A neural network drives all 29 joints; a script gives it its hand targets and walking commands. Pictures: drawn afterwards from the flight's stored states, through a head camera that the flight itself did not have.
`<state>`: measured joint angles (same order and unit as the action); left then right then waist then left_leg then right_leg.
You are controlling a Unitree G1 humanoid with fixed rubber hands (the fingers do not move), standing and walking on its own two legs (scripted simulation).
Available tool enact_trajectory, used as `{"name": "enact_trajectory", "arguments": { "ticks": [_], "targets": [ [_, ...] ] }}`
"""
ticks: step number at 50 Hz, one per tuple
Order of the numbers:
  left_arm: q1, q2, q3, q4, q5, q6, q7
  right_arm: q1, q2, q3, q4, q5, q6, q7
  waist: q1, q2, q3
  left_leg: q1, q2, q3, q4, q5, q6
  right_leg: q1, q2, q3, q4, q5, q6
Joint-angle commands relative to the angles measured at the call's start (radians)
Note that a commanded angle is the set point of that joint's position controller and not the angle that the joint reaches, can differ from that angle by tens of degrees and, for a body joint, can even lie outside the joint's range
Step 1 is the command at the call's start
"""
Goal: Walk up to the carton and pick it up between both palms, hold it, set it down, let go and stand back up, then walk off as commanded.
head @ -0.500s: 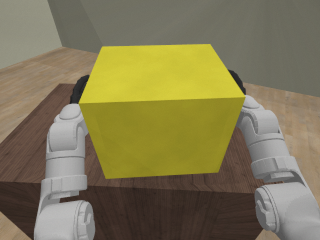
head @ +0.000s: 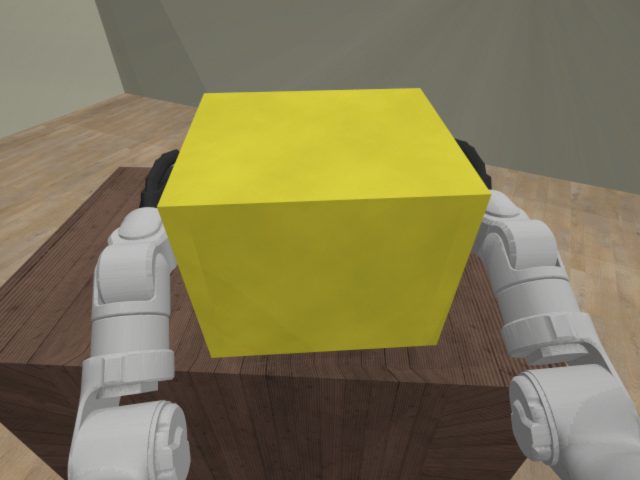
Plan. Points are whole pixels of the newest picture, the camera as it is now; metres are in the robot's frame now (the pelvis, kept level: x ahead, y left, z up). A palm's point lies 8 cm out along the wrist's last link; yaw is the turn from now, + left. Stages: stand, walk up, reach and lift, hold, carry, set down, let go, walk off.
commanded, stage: hold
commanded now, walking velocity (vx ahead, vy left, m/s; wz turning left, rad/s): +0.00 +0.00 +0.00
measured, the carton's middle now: (319, 218) +0.39 +0.00 +0.19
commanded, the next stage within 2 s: set down in 0.28 s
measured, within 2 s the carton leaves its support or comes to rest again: neither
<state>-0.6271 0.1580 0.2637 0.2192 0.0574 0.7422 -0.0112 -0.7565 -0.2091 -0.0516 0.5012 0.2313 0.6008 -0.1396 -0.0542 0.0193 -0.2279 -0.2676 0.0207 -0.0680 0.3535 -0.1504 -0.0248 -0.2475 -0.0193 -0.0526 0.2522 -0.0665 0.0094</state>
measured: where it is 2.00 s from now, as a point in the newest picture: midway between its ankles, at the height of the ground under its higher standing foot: outside the picture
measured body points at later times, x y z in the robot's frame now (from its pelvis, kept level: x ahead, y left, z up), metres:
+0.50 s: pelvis +0.00 +0.00 +0.00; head -0.05 +0.00 +0.45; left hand +0.39 +0.19 +0.24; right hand +0.39 -0.19 +0.23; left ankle +0.02 +0.13 -0.75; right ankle +0.04 -0.13 -0.75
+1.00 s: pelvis +0.03 +0.00 +0.00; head +0.00 +0.00 +0.45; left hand +0.42 +0.19 +0.19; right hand +0.42 -0.19 +0.17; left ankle +0.02 +0.13 -0.75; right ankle +0.04 -0.13 -0.75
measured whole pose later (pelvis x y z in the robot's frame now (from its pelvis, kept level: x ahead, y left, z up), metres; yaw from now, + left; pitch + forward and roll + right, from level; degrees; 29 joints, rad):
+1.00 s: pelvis +0.03 +0.00 +0.00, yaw +0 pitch +3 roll -1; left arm -0.58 0.13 0.29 0.30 0.13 0.48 -0.07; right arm -0.65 -0.14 -0.10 0.57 0.14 0.29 -0.10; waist -0.05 0.01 -0.14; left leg -0.19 0.02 -0.07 0.32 -0.17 -0.03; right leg -0.18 -0.02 -0.05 0.24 -0.11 0.01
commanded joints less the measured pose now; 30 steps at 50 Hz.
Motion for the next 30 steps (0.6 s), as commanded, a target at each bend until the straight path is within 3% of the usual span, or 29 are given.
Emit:
{"name": "enact_trajectory", "arguments": {
  "ticks": [1,14,15,18,25,30],
  "targets": [
    [-0.763,-0.598,-0.406,-0.226,-0.146,-0.069,-0.171,-0.819,0.598,0.298,-0.463,0.184,-0.063,0.154,-0.026,-0.033,-0.373,0.016,-0.077,0.014,-0.083,0.083,0.014,0.48,0.069,0.06,0.038,0.132,-0.018],
    [-0.765,-0.594,-0.405,-0.235,-0.147,-0.072,-0.169,-0.823,0.607,0.305,-0.466,0.187,-0.065,0.156,-0.018,-0.038,-0.382,0.021,-0.079,0.018,-0.081,0.089,0.017,0.478,0.068,0.059,0.037,0.135,-0.016],
    [-0.86,-0.59,-0.39,-0.205,-0.162,-0.081,-0.173,-0.791,0.597,0.278,-0.426,0.174,-0.073,0.169,-0.039,-0.042,-0.355,0.059,-0.089,0.039,-0.094,0.035,0.003,0.461,0.092,0.029,0.036,0.061,-0.009],
    [-0.892,-0.594,-0.374,-0.16,-0.156,-0.114,-0.177,-0.839,0.608,0.253,-0.363,0.132,-0.113,0.189,-0.026,-0.032,-0.345,0.047,-0.08,0.041,-0.103,-0.001,-0.002,0.432,0.086,0.028,0.031,0.008,-0.017],
    [-0.726,-0.526,-0.226,0.054,-0.014,-0.19,-0.226,-0.772,0.584,0.176,-0.17,-0.023,-0.233,0.22,0.007,-0.046,-0.22,0.037,-0.073,0.066,-0.144,-0.056,0.006,0.444,0.066,0.007,0.003,-0.107,-0.011],
    [-0.653,-0.527,-0.243,0.043,0.001,-0.244,-0.24,-0.712,0.573,0.188,-0.167,-0.054,-0.324,0.216,-0.004,-0.055,-0.209,0.104,-0.078,0.073,-0.118,0.065,0.0,0.469,0.068,-0.015,0.004,-0.02,0.002]
  ]
}}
